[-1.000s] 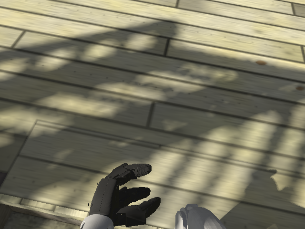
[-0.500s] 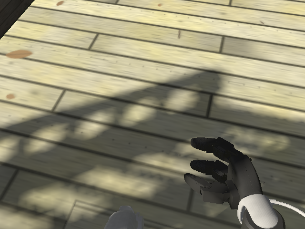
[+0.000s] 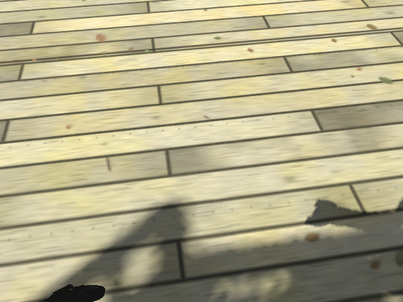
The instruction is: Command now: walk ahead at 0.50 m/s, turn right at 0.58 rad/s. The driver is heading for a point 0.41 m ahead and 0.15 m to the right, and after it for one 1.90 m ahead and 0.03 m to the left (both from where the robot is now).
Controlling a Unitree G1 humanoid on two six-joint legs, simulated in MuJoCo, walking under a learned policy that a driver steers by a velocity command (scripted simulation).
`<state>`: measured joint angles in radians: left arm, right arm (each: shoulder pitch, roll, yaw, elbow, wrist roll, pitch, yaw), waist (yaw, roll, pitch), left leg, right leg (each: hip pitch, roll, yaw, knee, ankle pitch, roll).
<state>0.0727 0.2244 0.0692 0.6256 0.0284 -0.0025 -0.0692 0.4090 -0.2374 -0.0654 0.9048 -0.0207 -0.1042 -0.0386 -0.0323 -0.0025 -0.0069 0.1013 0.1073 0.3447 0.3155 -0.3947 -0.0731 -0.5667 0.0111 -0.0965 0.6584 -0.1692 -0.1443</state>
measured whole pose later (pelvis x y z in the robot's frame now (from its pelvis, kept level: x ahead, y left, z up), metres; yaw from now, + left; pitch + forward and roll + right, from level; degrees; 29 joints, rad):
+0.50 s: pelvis +0.29 -0.03 +0.00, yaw -18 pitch +4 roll -1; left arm 0.46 0.27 0.07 0.75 0.01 -0.04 0.00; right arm 0.02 -0.22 0.00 0.64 -0.02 -0.05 0.01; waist 0.10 0.02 -0.02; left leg -0.62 0.03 -0.03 0.63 -0.11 -0.03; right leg -0.04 0.16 0.22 0.41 -0.39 -0.12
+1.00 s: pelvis +0.54 -0.10 +0.00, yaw -12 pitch +3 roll +1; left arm 0.09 0.22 -0.01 0.64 0.03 -0.07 -0.01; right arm 0.49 -0.26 -0.07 0.82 -0.01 -0.05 0.02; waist -0.09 -0.01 -0.03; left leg -0.14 -0.09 -0.13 0.48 -0.37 0.04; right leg -0.42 0.00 0.02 0.51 -0.18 -0.01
